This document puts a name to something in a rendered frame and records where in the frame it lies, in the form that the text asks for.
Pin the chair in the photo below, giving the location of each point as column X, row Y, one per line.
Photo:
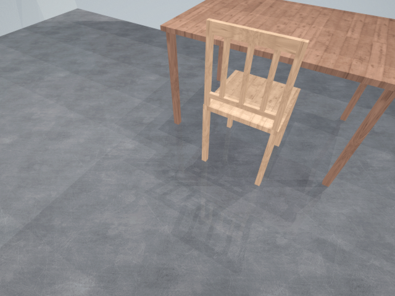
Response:
column 258, row 102

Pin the table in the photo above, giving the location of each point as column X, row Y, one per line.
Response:
column 350, row 45

